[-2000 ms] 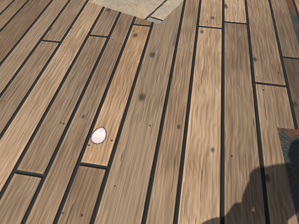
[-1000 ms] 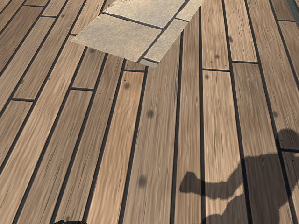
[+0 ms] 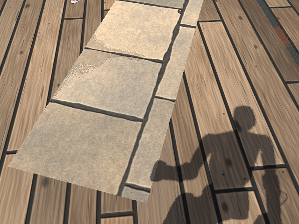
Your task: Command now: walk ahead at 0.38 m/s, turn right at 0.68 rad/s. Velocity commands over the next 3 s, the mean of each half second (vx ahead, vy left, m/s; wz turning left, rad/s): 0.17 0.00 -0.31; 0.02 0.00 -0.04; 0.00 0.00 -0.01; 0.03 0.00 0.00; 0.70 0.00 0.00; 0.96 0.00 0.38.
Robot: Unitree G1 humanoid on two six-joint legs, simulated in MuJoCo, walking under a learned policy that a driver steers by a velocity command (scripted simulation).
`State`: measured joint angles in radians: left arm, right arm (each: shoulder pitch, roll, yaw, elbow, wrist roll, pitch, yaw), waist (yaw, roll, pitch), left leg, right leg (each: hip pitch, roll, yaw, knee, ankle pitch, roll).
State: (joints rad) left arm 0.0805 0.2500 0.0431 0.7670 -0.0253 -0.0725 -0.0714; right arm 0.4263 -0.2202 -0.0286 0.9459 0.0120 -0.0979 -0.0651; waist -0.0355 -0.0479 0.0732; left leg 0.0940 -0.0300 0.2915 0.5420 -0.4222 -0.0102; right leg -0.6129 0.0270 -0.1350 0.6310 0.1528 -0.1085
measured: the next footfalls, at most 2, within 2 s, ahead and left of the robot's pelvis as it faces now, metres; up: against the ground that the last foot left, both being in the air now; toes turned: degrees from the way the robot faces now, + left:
right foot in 0.02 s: +0.23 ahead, -0.03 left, +0.00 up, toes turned -5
left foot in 0.46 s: +0.29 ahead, +0.20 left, +0.00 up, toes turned -11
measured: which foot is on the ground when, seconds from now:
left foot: up 0.00-0.44, down 0.46-1.00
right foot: up 0.00-0.00, down 0.02-1.00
